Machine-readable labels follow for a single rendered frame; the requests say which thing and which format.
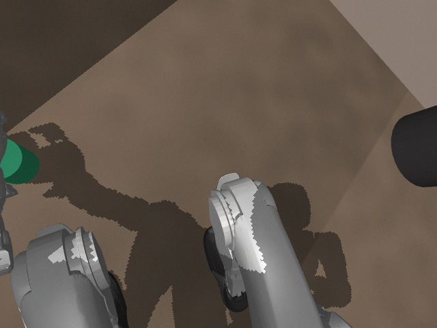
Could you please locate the left robot hand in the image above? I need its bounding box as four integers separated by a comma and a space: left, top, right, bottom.
0, 110, 18, 198

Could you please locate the left robot arm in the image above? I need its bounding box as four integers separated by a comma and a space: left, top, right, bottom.
0, 167, 14, 276

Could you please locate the right robot hand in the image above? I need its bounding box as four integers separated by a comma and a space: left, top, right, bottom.
315, 303, 352, 328

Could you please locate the left robot foot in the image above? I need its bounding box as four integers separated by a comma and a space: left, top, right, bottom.
108, 272, 129, 328

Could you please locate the right robot foot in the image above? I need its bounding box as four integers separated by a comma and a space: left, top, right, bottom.
203, 226, 249, 312

